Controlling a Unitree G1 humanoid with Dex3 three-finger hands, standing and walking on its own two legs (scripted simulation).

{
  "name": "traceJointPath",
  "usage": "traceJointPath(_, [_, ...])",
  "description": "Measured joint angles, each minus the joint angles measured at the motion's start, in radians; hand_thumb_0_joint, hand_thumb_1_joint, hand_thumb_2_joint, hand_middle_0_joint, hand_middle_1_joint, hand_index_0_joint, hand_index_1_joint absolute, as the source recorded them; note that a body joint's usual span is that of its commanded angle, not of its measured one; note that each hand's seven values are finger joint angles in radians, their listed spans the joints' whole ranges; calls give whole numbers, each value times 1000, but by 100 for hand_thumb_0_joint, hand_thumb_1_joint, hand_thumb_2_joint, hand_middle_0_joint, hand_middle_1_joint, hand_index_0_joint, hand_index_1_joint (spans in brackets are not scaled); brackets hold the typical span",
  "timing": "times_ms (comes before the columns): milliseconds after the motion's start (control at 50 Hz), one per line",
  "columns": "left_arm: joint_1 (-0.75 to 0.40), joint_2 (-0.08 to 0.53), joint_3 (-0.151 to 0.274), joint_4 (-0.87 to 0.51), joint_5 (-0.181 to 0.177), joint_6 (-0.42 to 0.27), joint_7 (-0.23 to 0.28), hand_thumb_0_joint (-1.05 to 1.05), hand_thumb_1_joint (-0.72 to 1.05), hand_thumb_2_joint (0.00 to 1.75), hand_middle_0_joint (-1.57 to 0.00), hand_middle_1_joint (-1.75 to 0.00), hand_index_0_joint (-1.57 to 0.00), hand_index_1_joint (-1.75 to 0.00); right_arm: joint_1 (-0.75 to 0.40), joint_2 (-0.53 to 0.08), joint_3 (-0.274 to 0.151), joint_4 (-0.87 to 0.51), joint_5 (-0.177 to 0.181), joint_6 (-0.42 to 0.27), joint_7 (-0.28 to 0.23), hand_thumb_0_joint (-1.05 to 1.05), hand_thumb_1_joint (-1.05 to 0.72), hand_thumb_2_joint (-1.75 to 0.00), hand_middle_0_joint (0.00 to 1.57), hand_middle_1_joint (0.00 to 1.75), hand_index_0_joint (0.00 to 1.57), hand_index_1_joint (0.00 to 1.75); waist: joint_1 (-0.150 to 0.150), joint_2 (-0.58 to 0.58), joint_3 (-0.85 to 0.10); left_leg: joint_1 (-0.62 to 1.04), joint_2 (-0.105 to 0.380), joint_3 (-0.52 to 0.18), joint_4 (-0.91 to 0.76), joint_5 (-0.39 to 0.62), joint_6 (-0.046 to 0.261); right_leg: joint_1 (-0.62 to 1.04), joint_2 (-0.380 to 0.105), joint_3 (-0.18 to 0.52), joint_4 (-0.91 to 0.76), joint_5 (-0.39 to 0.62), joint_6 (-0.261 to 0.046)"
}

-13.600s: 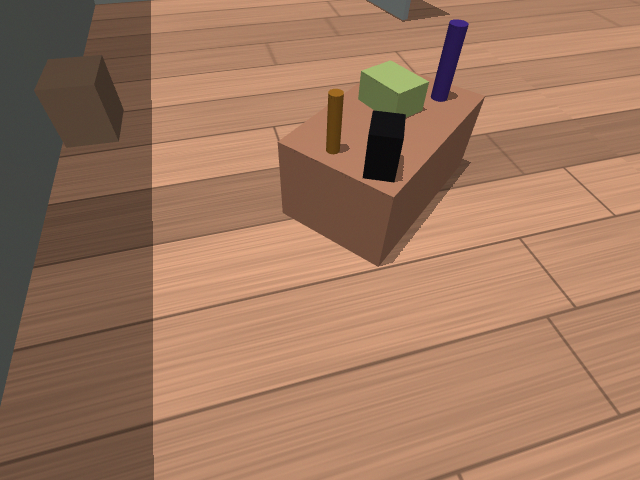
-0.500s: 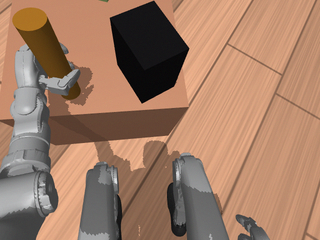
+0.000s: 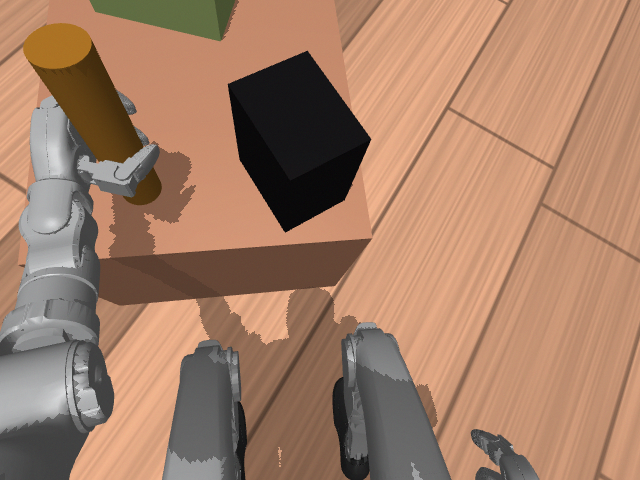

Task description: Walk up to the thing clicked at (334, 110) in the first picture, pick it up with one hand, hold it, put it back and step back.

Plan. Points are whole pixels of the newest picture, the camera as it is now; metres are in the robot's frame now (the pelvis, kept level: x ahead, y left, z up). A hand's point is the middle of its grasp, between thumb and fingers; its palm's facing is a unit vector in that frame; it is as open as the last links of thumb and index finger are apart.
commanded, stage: settle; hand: left
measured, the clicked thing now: (110, 134) +0.50 +0.19 +0.02
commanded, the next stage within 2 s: lift in 0.34 s
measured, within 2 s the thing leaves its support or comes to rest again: neither
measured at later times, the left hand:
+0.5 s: hand (117, 130) +0.50 +0.18 +0.03, palm faces +0.06 -1.00 -0.04, open 8.1 cm
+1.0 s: hand (88, 128) +0.46 +0.18 +0.10, palm faces +0.08 -1.00 -0.03, open 8.1 cm
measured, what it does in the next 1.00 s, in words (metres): rises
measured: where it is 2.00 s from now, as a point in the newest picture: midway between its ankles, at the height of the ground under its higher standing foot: (293, 457)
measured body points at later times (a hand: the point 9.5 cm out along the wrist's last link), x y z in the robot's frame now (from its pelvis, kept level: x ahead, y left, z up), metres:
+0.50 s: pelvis +0.00 +0.00 +0.02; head +0.19 +0.02 +0.43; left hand +0.49 +0.24 +0.03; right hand +0.08 -0.27 -0.10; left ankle +0.05 +0.13 -0.49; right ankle +0.07 -0.13 -0.49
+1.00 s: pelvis +0.01 +0.00 +0.08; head +0.16 +0.01 +0.51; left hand +0.45 +0.23 +0.10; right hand +0.11 -0.26 -0.05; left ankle +0.05 +0.13 -0.49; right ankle +0.07 -0.13 -0.49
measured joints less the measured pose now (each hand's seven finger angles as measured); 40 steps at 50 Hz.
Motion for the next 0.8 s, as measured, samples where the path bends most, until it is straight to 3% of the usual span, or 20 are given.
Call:
traceJointPath(540, [21, -15, -1, 15, 3, -19, 6, 0, -32, 128, -86, -132, -88, -131, 2, 7, -5, 10, -4, -3, 2, 1, -91, -90, 20, 30, 20, 30, -1, -1, -1, 87, 4, -2, -78, 17, -2, 88, 4, -6, -79, 17, -3])
traceJointPath(800, [131, -64, -32, -97, -19, 6, 19, 0, -32, 127, -87, -129, -89, -129, 4, 20, -11, 23, 8, -6, -11, 1, -93, -90, 20, 30, 20, 30, 24, 5, 8, 187, 7, 1, -161, 36, -3, 189, 6, -8, -163, 37, -4])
